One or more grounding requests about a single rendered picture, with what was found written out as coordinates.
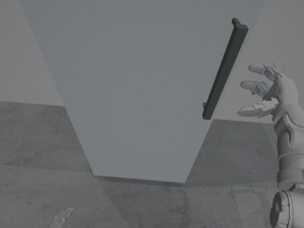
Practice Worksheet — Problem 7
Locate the right robot hand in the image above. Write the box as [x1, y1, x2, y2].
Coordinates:
[237, 63, 298, 119]

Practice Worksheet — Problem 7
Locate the fridge door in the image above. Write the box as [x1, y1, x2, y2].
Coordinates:
[19, 0, 266, 183]

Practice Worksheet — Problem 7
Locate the robot right upper arm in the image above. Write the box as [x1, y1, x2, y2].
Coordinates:
[269, 190, 304, 228]

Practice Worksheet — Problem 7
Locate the right robot forearm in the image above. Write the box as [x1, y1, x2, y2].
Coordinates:
[272, 104, 304, 195]

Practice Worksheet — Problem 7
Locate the handle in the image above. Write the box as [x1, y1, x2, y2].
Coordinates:
[202, 18, 249, 120]

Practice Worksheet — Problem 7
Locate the left robot hand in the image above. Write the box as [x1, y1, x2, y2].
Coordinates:
[47, 207, 74, 228]

